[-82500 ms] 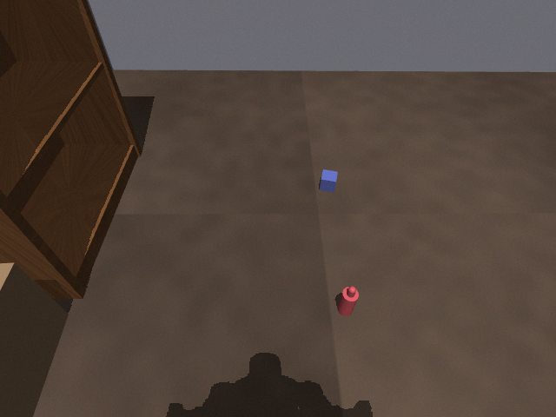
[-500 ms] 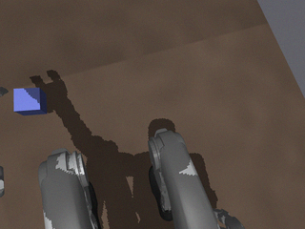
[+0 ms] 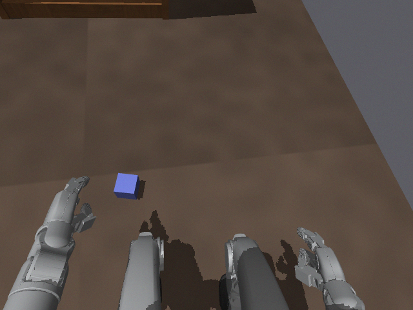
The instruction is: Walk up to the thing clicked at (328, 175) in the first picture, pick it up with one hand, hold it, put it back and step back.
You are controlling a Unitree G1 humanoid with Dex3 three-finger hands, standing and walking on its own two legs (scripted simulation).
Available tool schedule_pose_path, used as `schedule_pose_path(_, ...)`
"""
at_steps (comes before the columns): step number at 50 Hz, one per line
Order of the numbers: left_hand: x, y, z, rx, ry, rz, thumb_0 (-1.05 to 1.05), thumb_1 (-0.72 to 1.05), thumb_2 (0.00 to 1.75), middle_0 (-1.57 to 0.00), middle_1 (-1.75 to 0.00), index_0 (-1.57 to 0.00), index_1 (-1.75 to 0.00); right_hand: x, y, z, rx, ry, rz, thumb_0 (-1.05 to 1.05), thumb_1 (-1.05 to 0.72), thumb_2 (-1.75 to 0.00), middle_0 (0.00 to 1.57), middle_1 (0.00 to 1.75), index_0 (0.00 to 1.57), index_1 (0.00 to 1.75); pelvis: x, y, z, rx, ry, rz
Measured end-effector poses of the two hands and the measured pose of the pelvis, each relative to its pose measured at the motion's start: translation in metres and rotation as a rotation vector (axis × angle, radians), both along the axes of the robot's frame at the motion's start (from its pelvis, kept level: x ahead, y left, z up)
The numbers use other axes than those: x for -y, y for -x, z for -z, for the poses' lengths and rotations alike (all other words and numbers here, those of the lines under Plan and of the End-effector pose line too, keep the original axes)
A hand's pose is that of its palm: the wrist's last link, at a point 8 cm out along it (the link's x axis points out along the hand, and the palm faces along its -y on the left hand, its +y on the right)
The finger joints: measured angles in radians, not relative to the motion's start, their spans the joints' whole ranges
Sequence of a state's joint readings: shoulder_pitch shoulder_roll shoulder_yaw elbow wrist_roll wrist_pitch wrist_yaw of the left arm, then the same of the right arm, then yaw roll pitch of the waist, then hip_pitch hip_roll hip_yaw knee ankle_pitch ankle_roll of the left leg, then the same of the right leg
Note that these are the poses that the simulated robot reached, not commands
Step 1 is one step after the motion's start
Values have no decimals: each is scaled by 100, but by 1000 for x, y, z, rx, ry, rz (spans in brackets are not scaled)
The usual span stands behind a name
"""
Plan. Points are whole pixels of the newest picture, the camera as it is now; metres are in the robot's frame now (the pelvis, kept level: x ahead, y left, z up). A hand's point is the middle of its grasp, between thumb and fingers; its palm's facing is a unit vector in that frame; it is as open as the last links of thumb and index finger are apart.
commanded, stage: home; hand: left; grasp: from above
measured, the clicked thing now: (127, 186) +0.52 +0.24 -0.53
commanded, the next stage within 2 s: none
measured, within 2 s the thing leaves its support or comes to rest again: neither
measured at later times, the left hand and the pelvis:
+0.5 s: hand (67, 239) +0.24 +0.19 +0.09, palm faces +0.12 -0.97 -0.21, open 7.4 cm; pelvis +0.07 +0.00 +0.14, yaw +3 degrees
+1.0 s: hand (62, 252) +0.22 +0.18 +0.10, palm faces +0.12 -0.97 -0.20, open 7.9 cm; pelvis +0.07 +0.00 +0.15, yaw +4 degrees
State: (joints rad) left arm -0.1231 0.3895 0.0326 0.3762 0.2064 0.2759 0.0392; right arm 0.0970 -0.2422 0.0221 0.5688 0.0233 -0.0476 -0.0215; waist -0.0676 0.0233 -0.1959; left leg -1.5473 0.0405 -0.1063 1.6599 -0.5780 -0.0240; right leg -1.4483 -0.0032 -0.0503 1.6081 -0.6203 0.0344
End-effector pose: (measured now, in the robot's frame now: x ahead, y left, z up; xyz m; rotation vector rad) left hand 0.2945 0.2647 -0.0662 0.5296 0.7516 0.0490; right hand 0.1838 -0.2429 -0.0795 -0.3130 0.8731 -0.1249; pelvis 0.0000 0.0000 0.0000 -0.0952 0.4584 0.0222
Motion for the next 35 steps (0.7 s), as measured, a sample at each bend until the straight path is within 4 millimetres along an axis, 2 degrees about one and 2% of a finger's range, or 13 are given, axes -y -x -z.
schedule_pose_path(5,9,19,-38,-6,100,-100,1,89,90,-21,-30,-21,-30,-10,-9,-35,58,-29,8,0,-91,-89,21,30,20,30,1,-10,-34,48,-11,-11)
schedule_pose_path(11,16,38,-86,-30,196,-214,1,89,90,-21,-29,-21,-30,-16,-8,-75,77,-42,43,0,-91,-90,21,30,20,30,3,-26,-76,106,-24,-22)
schedule_pose_path(18,23,60,-137,-46,268,-284,1,90,90,-20,-29,-20,-30,-10,-8,-118,117,-21,88,1,-90,-90,21,30,20,30,4,-48,-116,173,-37,-33)
schedule_pose_path(24,29,77,-177,-27,287,-288,1,90,90,-20,-29,-20,-30,-4,-19,-149,184,0,110,1,-90,-90,21,30,20,30,3,-64,-140,219,-46,-35)
schedule_pose_path(29,31,87,-197,-10,289,-287,1,90,90,-20,-29,-20,-30,-4,-37,-166,253,5,95,1,-90,-90,21,30,20,30,2,-72,-150,250,-52,-40)
schedule_pose_path(35,30,95,-201,-13,289,-287,1,90,90,-20,-29,-20,-30,-8,-57,-179,327,-1,53,1,-90,-90,21,30,20,30,3,-74,-153,274,-59,-45)
